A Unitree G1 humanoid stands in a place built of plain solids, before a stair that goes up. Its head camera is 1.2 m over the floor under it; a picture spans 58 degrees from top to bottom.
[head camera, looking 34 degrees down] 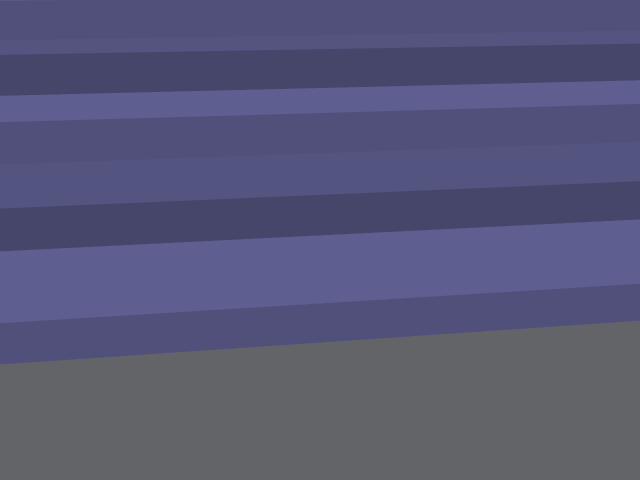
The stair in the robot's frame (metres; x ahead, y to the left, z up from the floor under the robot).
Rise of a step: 0.19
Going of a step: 0.42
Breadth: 4.95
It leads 5 degrees to the left of straight ahead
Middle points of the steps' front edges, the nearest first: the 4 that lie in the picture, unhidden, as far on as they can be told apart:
1.16 -0.63 0.19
1.58 -0.60 0.39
2.00 -0.56 0.58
2.42 -0.52 0.77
